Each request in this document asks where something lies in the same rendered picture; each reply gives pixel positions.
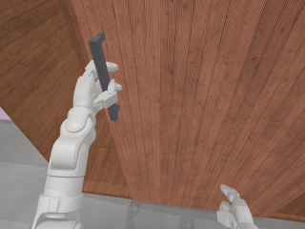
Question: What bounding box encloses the left robot hand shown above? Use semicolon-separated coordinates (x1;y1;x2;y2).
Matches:
72;60;122;116

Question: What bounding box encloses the right robot hand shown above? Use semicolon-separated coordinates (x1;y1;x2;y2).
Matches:
216;184;254;229

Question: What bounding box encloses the handle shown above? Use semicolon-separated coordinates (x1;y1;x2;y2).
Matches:
88;32;120;121

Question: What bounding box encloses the wardrobe door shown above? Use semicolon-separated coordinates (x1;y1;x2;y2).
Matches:
276;192;305;217
71;0;305;219

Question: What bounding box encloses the left robot upper arm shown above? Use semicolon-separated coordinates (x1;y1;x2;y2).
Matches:
35;219;84;229

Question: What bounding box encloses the left robot forearm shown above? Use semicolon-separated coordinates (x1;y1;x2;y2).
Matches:
31;107;96;229

